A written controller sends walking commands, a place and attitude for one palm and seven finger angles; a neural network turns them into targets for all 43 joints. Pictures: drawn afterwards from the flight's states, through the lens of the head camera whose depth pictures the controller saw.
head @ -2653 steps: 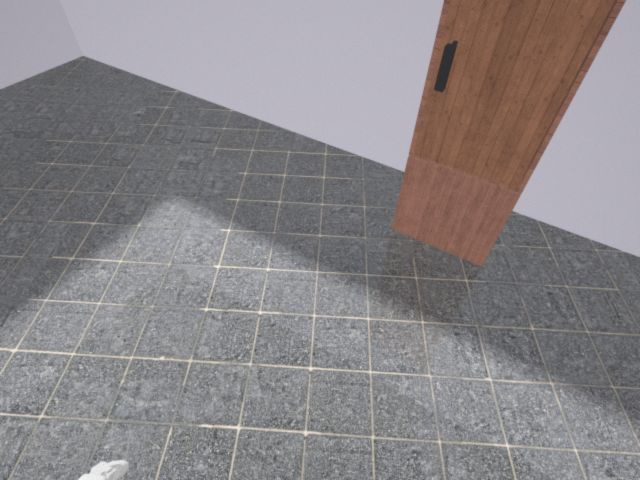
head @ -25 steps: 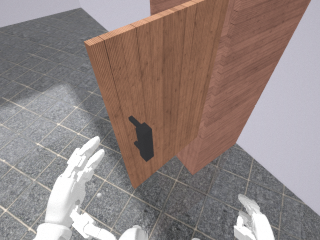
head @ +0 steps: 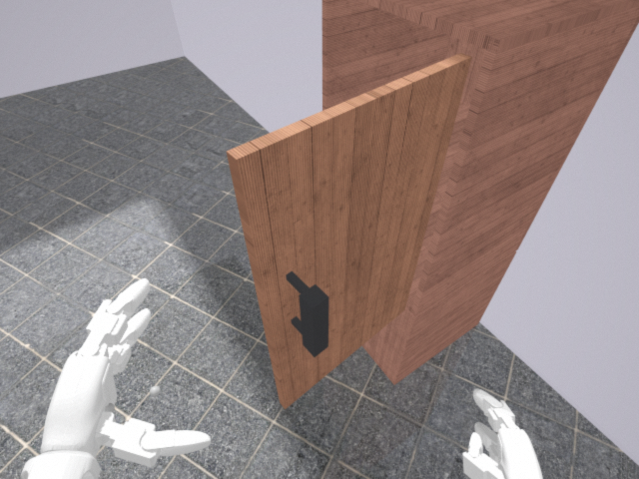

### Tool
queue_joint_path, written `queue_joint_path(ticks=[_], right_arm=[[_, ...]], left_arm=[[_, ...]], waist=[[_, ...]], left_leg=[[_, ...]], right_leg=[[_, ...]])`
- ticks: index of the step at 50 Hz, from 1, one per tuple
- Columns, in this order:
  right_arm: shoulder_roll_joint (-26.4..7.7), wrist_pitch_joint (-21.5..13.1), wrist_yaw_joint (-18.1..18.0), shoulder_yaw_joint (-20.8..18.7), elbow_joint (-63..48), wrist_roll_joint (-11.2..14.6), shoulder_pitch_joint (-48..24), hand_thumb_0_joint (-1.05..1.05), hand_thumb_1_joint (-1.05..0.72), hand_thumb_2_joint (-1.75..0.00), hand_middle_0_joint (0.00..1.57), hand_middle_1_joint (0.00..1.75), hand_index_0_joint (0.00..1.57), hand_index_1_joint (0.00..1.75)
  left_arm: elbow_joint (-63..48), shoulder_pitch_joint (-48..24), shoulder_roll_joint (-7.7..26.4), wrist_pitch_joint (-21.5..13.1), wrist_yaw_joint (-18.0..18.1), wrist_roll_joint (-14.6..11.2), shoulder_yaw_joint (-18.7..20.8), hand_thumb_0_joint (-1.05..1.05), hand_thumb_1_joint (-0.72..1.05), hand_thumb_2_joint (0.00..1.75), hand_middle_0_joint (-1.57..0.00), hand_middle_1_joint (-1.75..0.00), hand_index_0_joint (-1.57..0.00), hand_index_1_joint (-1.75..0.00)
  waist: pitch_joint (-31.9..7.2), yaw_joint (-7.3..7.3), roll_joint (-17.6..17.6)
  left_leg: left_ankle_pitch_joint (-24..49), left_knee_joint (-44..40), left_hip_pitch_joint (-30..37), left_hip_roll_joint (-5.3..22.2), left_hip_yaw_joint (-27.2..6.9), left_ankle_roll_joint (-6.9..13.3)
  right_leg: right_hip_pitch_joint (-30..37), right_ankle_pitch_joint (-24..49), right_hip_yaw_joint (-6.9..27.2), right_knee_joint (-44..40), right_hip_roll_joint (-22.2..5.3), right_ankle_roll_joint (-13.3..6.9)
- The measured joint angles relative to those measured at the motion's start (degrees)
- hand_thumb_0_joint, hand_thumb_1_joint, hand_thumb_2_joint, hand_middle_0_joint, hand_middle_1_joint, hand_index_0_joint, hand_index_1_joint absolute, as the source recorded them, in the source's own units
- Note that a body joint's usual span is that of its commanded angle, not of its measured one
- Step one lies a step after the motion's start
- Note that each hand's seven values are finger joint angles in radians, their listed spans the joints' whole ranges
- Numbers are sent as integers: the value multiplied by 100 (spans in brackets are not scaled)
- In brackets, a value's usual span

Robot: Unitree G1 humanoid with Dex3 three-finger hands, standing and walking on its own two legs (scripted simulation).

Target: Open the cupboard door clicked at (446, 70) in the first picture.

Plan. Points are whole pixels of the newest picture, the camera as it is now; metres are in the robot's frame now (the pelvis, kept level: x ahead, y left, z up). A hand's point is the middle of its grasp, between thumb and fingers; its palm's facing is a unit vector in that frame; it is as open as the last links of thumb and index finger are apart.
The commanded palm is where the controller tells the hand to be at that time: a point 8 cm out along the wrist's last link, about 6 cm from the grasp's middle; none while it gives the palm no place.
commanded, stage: draw the hand back to the body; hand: left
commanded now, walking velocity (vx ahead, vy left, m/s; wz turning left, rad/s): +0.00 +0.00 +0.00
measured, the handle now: (304, 312) +0.34 +0.06 +0.02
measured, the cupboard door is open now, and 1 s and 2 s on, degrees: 97 97 97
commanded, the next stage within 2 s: step back with the hand held close in 0.90 s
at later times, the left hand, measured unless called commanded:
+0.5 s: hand (55, 322) +0.20 +0.26 +0.18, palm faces +0.43 -0.80 -0.41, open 9.3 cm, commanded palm +0.16 +0.30 +0.21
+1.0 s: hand (62, 320) +0.20 +0.25 +0.19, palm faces +0.44 -0.80 -0.40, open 7.4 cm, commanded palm +0.16 +0.28 +0.21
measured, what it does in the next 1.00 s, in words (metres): stands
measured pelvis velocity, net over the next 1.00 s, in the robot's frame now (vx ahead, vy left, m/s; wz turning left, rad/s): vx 0.01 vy -0.01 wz -0.02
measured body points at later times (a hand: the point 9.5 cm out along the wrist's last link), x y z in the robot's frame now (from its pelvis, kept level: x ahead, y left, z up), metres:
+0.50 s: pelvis +0.02 +0.00 +0.03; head +0.00 -0.01 +0.48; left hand +0.18 +0.30 +0.21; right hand +0.21 -0.22 -0.04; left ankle +0.02 +0.10 -0.70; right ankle -0.03 -0.12 -0.70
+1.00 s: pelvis +0.01 -0.01 +0.04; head -0.01 -0.04 +0.49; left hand +0.17 +0.29 +0.22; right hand +0.19 -0.24 -0.05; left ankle +0.02 +0.10 -0.70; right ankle -0.03 -0.12 -0.70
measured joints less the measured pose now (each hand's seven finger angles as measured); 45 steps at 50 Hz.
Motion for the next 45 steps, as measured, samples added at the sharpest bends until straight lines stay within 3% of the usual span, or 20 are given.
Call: queue_joint_path(ticks=[10,30,37,45], right_arm=[[-6,-85,-35,90,448,-71,-22,1,-90,-90,20,30,20,30],[-97,-160,104,-113,933,-132,-411,1,-90,-90,20,30,20,30],[-100,-100,151,-167,986,-152,-446,1,-90,-90,20,30,20,30],[-58,-173,116,-169,1116,-166,-397,1,-90,-90,20,30,20,30]], left_arm=[[0,-122,213,205,522,244,397,0,5,54,-18,-30,-18,-30],[212,-758,419,-29,531,116,1541,1,73,83,-20,-30,-21,-30],[411,-746,213,-21,445,103,1375,1,85,88,-21,-30,-21,-30],[340,-707,293,-59,447,128,1364,2,89,90,-21,-30,-22,-30]], waist=[[262,84,42],[620,202,-16],[724,192,7],[784,204,-10]], left_leg=[[294,-863,910,-99,91,52],[788,-2057,2054,-91,177,-11],[907,-2257,2185,-70,191,-40],[937,-2319,2285,-10,163,-97]], right_leg=[[886,321,88,-863,-82,69],[1978,849,184,-2042,-48,21],[2078,947,200,-2192,-23,-10],[2202,1001,179,-2308,42,-67]])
